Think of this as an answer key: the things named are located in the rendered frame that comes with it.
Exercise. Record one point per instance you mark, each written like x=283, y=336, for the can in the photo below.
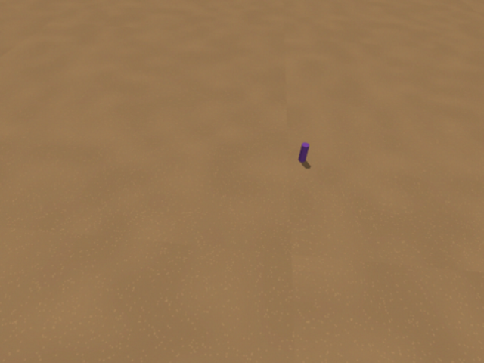
x=303, y=152

